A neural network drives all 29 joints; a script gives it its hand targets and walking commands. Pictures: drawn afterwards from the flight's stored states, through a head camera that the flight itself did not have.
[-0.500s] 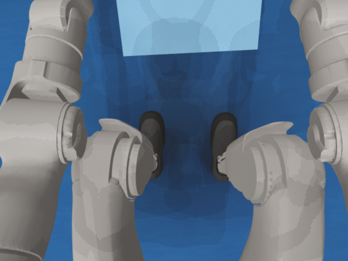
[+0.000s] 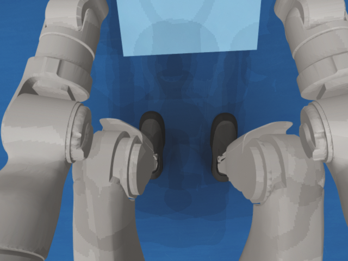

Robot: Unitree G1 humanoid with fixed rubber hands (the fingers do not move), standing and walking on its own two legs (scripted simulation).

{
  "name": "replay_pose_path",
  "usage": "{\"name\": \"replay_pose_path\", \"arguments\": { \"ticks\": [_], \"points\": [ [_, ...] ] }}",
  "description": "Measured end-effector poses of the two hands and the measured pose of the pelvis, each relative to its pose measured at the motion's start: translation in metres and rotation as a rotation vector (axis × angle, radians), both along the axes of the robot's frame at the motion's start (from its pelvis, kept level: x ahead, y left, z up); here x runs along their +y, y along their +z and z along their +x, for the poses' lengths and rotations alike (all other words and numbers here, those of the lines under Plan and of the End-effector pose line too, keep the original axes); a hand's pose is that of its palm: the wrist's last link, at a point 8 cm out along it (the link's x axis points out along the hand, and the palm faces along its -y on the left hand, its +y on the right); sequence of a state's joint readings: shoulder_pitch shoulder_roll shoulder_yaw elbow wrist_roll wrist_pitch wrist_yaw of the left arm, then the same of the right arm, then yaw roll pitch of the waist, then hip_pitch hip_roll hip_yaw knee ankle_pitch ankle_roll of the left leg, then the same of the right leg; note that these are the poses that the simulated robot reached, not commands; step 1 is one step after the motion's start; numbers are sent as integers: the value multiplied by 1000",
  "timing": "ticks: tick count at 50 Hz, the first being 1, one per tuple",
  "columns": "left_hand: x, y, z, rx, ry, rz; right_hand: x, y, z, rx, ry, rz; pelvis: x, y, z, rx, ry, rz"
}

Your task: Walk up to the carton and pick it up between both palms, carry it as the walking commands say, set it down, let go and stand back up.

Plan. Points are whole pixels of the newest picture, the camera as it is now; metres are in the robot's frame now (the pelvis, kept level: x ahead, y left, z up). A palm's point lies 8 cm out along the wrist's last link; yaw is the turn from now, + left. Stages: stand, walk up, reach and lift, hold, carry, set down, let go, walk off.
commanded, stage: reach and lift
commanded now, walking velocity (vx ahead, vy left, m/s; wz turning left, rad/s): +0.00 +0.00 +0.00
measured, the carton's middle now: out of the picture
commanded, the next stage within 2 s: none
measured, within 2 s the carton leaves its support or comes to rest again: leaves its support in 0.86 s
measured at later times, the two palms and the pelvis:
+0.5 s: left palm out of the picture +0.55 +0.15 -0.18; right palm out of the picture +0.56 -0.11 -0.19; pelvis +0.00 +0.00 +0.00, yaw +0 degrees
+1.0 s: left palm out of the picture +0.55 +0.14 -0.15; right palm out of the picture +0.56 -0.12 -0.17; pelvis +0.00 +0.01 -0.01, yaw +0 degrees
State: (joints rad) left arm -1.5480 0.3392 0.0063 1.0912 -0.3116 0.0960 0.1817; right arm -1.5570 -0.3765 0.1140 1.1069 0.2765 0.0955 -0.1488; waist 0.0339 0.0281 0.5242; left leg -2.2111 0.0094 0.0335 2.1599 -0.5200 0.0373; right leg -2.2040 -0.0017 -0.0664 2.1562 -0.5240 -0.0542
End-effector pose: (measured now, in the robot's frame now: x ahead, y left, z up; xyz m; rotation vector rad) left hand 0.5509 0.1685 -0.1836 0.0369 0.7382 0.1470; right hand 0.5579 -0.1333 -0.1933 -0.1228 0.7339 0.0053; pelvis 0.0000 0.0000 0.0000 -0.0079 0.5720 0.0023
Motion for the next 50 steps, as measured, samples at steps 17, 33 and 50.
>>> {"name": "replay_pose_path", "arguments": {
  "ticks": [17, 33, 50],
  "points": [
    [-15, -1, 1, -4, 16, -12, 20, 5, 4, -22, -7, 47, 0, 0, 0, -2, 1, 0],
    [-15, -1, 1, 8, 19, -40, 20, 4, 5, 24, -48, 92, 3, -14, -1, -38, 1, -4],
    [-32, 33, 4, 13, 21, 11, 9, 27, 0, 49, -42, 12, 6, -12, -4, -95, 6, -3]
  ]
}}
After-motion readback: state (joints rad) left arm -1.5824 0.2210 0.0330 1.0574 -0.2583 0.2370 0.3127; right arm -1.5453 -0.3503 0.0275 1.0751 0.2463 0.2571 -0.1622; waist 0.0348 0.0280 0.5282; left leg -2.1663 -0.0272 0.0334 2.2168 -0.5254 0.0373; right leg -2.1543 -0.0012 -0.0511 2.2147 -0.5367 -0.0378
